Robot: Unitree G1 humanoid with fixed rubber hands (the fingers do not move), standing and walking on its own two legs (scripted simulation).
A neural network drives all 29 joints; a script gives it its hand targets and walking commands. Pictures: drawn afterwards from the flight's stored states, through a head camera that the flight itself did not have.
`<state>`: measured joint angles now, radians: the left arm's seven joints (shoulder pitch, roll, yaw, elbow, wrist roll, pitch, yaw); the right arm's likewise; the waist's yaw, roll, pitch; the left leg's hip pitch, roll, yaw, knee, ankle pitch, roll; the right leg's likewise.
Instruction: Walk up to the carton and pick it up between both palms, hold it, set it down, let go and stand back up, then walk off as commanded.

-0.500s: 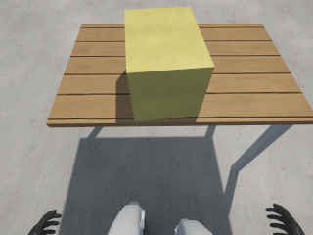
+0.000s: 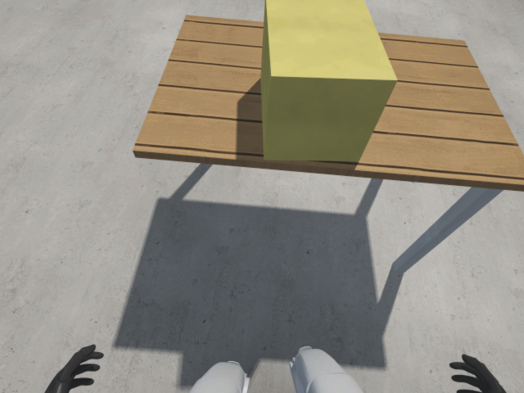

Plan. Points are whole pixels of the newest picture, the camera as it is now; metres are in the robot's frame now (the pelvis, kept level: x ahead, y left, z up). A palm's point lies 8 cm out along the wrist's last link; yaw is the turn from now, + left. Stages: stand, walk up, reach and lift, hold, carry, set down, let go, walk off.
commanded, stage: walk off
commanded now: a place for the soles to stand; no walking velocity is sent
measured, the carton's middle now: (313, 78) +0.74 -0.07 +0.02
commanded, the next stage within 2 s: stand in 0.12 s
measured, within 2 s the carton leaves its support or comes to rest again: neither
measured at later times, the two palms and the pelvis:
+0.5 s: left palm out of the picture +0.08 +0.30 -0.08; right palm out of the picture +0.07 -0.34 -0.08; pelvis -0.03 -0.02 +0.00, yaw -2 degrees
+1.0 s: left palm out of the picture +0.09 +0.30 -0.08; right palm out of the picture +0.06 -0.34 -0.09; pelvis -0.03 -0.02 +0.00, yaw -1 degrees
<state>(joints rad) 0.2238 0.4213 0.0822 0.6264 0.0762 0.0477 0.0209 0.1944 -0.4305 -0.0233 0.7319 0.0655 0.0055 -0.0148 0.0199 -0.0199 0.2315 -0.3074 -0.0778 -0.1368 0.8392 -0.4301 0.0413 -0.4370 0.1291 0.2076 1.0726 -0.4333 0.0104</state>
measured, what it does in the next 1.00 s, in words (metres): steps on the spot: right foot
